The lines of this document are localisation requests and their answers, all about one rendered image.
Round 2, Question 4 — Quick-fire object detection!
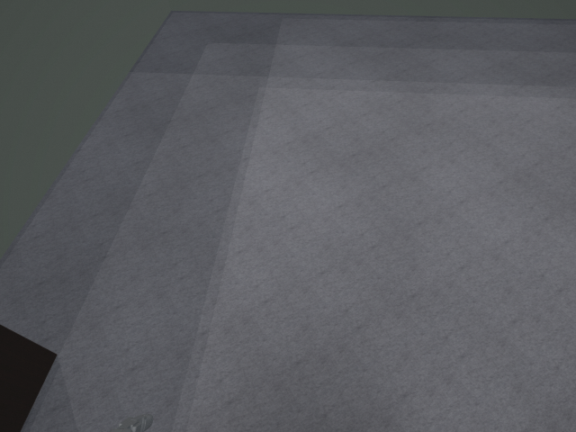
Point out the cupboard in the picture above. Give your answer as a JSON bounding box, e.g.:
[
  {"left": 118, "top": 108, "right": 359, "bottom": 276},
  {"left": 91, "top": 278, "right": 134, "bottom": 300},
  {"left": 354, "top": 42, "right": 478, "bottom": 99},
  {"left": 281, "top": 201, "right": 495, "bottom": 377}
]
[{"left": 0, "top": 325, "right": 57, "bottom": 432}]

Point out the robot left hand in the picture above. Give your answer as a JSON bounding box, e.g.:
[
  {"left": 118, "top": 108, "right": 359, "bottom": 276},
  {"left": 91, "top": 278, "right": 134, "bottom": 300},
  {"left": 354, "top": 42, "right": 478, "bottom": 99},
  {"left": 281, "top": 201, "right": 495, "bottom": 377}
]
[{"left": 110, "top": 414, "right": 153, "bottom": 432}]

